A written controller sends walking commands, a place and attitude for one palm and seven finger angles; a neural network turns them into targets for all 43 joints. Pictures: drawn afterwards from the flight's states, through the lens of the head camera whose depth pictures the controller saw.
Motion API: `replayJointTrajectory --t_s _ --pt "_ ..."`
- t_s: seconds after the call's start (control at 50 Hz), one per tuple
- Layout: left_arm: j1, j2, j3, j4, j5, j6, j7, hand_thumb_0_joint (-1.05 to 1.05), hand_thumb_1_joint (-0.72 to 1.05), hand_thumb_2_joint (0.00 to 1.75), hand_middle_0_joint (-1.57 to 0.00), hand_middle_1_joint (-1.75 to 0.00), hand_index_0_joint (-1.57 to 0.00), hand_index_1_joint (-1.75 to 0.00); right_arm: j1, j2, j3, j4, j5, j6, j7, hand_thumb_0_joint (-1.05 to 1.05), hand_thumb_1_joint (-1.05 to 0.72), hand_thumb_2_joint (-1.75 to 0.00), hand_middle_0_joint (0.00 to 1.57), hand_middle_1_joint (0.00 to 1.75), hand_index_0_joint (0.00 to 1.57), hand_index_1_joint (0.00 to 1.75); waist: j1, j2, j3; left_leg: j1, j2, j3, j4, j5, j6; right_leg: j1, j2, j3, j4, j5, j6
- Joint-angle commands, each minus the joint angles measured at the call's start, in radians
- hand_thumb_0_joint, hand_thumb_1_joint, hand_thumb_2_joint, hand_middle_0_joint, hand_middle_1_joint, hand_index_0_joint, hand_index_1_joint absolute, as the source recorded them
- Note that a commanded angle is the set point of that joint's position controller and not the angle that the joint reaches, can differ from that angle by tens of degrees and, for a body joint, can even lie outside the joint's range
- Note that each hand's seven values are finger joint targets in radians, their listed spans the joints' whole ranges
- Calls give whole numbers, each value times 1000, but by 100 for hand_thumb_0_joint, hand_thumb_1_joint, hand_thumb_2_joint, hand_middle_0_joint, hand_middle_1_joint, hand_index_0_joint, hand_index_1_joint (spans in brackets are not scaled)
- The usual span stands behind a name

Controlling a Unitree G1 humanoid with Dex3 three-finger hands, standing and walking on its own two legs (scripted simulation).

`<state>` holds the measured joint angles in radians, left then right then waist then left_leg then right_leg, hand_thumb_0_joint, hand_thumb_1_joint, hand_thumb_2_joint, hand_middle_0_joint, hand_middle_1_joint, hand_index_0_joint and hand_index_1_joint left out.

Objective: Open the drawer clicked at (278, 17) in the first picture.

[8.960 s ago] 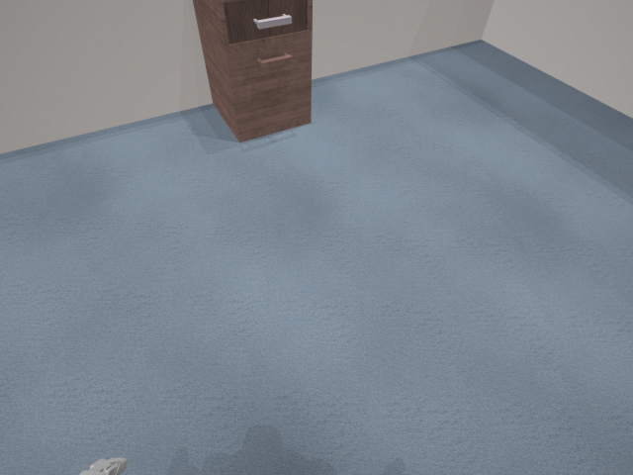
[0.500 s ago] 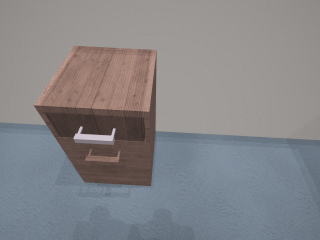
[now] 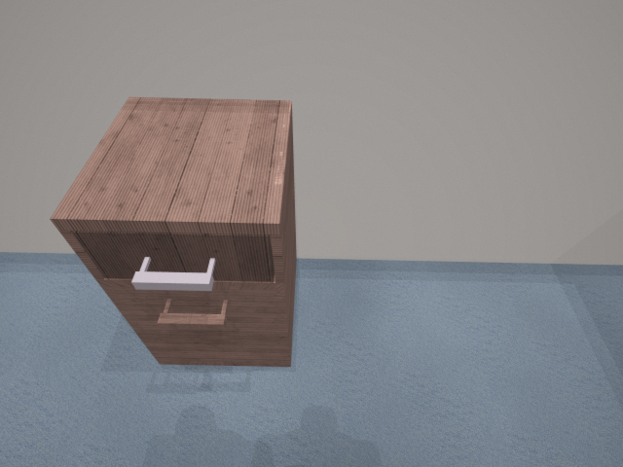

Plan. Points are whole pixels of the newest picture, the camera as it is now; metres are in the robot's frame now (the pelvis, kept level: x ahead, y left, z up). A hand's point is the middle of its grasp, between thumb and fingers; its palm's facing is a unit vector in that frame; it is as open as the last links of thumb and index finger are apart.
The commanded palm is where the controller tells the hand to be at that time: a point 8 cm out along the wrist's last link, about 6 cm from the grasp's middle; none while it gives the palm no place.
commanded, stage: look again from close up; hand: left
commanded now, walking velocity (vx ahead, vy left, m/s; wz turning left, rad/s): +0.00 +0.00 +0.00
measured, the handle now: (176, 271) +0.50 +0.31 -0.18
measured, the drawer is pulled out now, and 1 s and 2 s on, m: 0.00 0.00 0.00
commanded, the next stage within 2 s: shuffle to correct the standing spot in 0.48 s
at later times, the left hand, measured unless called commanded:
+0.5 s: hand out of the picture +0.00 +0.16 -0.18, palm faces +0.01 -0.98 -0.21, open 7.3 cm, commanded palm none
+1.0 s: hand out of the picture +0.01 +0.20 -0.18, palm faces +0.05 -0.96 -0.26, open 7.3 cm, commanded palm none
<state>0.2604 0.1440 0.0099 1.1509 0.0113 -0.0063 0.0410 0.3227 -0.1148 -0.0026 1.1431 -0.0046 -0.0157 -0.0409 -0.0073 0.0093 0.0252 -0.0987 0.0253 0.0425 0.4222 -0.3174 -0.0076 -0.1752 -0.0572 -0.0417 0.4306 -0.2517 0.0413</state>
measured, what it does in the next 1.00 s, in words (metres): stands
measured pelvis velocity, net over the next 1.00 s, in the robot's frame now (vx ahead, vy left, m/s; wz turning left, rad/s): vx -0.02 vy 0.00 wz -0.02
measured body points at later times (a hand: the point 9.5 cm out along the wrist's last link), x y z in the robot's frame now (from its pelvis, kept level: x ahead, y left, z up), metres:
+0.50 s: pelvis -0.01 -0.01 +0.00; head +0.00 -0.03 +0.44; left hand +0.00 +0.21 -0.16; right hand -0.01 -0.23 -0.17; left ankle -0.06 +0.12 -0.74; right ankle -0.02 -0.14 -0.74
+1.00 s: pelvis -0.02 +0.00 -0.01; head +0.01 -0.01 +0.44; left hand +0.00 +0.25 -0.16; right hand -0.01 -0.24 -0.17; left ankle -0.06 +0.12 -0.74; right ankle -0.02 -0.13 -0.74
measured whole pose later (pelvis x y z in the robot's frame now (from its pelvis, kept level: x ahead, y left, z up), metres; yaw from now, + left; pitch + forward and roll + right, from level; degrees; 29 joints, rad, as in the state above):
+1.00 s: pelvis -0.02 +0.00 -0.01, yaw -1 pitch +1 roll +2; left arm 0.24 0.18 0.05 1.03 0.02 0.04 0.03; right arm 0.28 -0.18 -0.03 1.01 -0.02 0.02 -0.02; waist 0.02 -0.02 0.05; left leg -0.21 -0.01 0.08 0.55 -0.36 0.01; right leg -0.35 -0.09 -0.02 0.70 -0.40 -0.01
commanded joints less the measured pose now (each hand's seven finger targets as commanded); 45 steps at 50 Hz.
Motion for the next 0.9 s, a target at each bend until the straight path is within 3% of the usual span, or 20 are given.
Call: replayJointTrajectory --t_s 0.0,0.02,0.04,0.08,0.12,0.22,0.56,0.62,0.8,0.84,0.86,0.88 --pt "82 132 5 -55 2 -41 22 0 90 90 -20 -30 -20 -30 68 -92 -16 -107 -4 -19 16 0 -90 -90 20 30 20 30 -8 -9 -11 -144 56 -43 26 136 12 23 -97 71 52 374 -77" --pt "60 119 4 -69 0 -40 13 0 90 90 -20 -30 -20 -30 86 -97 -13 -112 -9 -19 19 0 -90 -90 20 30 20 30 -11 39 -68 -121 70 -50 26 240 26 48 -66 43 78 315 -74" --pt "62 114 3 -74 -1 -37 10 0 90 90 -20 -30 -20 -30 90 -115 -13 -110 -10 -23 17 0 -90 -90 20 30 20 30 -5 52 -84 -112 83 -57 33 314 32 47 -49 29 92 252 -72" --pt "68 105 1 -73 -1 -29 6 0 90 90 -20 -30 -20 -30 79 -128 -13 -115 -9 -24 11 0 -90 -90 20 30 20 30 0 54 -56 -98 95 -56 39 385 37 15 -39 20 90 213 -72" --pt "52 98 -3 -75 -1 -19 2 0 90 90 -20 -30 -20 -30 71 -128 -9 -118 -10 -17 9 0 -90 -90 20 30 20 30 0 26 29 -140 94 -67 9 311 41 -20 -32 20 75 149 -70" --pt "52 111 -3 -79 1 -10 -5 0 90 90 -20 -30 -20 -30 52 -135 -6 -110 -9 -11 13 0 -90 -90 20 30 20 30 4 8 89 -169 79 -65 -43 128 40 -50 -30 41 38 80 -65" --pt "70 117 7 -63 -1 -22 -8 0 90 90 -20 -30 -20 -30 52 -133 -2 -53 -9 -14 8 0 -90 -90 20 30 20 30 7 -21 25 -89 75 -33 -33 214 23 -13 -46 59 21 239 -70" --pt "66 132 16 -70 -1 -21 -3 0 90 90 -20 -30 -20 -30 49 -128 -3 -53 -6 -5 8 0 -90 -90 20 30 20 30 13 4 20 -103 64 -18 -10 219 14 -1 -71 83 27 291 -82" --pt "57 211 69 -124 10 -1 11 0 90 90 -20 -30 -20 -30 46 -124 -30 -111 -8 25 16 0 -90 -90 20 30 20 30 18 -154 -4 -162 15 32 105 68 -5 -39 -218 211 11 288 -152" --pt "33 207 77 -149 11 8 12 0 90 90 -20 -30 -20 -30 64 -129 -34 -119 -10 24 18 0 -90 -90 20 30 20 30 7 -110 -7 -137 23 20 70 112 3 -81 -196 183 55 242 -141" --pt "21 196 78 -161 11 13 10 0 90 90 -20 -30 -20 -30 61 -139 -36 -123 -12 22 20 0 -90 -90 20 30 20 30 7 -58 0 -120 40 -1 40 175 12 -108 -159 141 97 215 -123" --pt "9 174 76 -173 10 19 7 0 90 90 -20 -30 -20 -30 61 -163 -41 -131 -16 20 20 0 -90 -90 20 30 20 30 7 38 -5 -113 90 -59 7 259 35 -129 -102 79 162 155 -98"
